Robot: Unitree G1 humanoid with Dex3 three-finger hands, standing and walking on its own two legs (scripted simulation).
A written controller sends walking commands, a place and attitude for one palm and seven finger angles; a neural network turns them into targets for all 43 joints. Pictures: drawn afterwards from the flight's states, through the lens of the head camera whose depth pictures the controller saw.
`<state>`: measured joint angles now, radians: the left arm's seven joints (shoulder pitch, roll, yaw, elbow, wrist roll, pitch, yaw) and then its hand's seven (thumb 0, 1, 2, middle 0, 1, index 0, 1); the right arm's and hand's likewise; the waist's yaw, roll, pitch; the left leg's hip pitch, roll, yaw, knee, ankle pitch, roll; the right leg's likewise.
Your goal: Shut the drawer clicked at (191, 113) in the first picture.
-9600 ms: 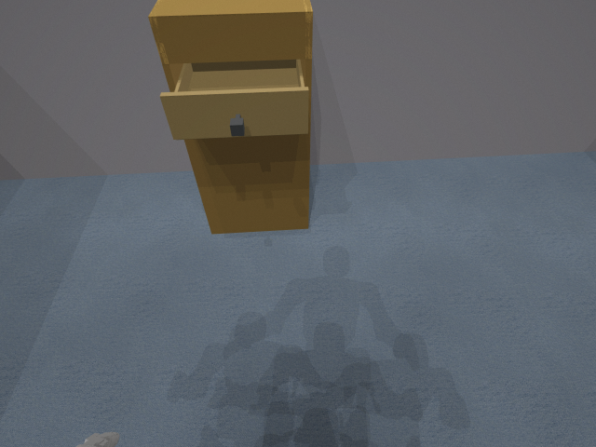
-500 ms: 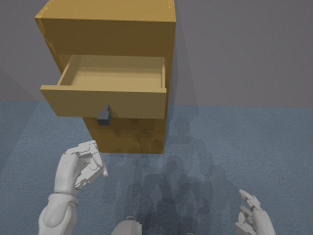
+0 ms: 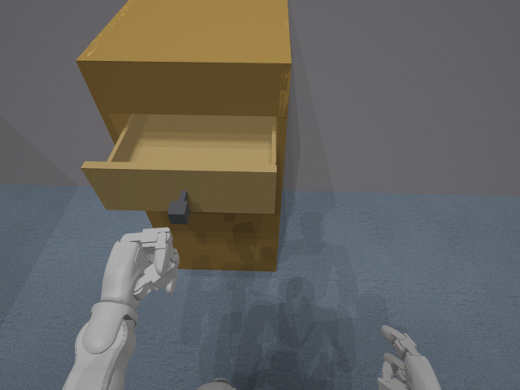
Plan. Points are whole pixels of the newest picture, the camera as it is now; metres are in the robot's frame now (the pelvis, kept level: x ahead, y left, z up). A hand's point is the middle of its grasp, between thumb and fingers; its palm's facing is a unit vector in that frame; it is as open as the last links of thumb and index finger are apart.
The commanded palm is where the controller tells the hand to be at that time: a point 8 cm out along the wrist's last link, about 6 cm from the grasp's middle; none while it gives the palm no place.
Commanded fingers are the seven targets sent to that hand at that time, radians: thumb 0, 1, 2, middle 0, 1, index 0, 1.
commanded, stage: raise the hand and make a fist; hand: left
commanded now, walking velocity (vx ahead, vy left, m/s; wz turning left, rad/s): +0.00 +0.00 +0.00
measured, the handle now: (181, 205) +0.46 +0.19 -0.03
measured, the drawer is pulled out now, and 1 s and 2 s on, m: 0.18 0.18 0.18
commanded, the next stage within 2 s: bring the fist close to the handle in 0.24 s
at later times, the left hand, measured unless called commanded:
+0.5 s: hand (175, 271) +0.27 +0.14 +0.06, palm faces -0.01 -1.00 -0.03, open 3.3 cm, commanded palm +0.26 +0.20 +0.06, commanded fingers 0.00 0.90 0.90 -1.40 -1.60 -1.40 -1.60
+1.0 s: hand (188, 254) +0.33 +0.14 +0.01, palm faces -0.03 -1.00 -0.02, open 3.3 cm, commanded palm +0.32 +0.20 +0.01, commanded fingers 0.00 0.90 0.90 -1.40 -1.60 -1.40 -1.60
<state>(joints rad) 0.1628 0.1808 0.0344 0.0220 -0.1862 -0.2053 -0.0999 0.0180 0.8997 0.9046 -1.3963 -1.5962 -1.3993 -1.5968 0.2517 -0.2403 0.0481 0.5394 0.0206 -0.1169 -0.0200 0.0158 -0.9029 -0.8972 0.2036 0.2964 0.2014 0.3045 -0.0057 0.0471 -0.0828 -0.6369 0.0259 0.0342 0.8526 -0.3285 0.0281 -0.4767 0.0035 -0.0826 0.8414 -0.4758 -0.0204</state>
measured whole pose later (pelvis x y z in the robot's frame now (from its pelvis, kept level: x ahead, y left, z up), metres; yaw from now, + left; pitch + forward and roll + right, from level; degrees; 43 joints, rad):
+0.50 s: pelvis +0.00 -0.03 +0.00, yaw +0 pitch +7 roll +0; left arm 0.11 0.20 0.11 0.19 -0.23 -0.30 -0.19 0.02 0.90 0.90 -1.40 -1.60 -1.40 -1.60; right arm 0.23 -0.25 0.03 0.58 0.03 -0.15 -0.04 0.02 -0.90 -0.90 0.20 0.30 0.20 0.30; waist 0.00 0.05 -0.08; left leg -0.66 0.04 0.02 0.85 -0.32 -0.01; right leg -0.51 0.02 -0.09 0.87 -0.48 -0.05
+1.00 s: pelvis -0.01 -0.01 -0.04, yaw -1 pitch +15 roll -1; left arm -0.13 0.20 0.14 0.43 -0.20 -0.41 -0.16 0.02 0.90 0.90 -1.40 -1.60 -1.40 -1.60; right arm 0.25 -0.25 0.01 0.60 0.00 -0.11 -0.02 0.01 -0.91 -0.90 0.20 0.30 0.20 0.30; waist -0.03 0.03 -0.13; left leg -0.93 0.05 0.04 1.07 -0.40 0.02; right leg -0.79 0.02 -0.07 1.08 -0.56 -0.04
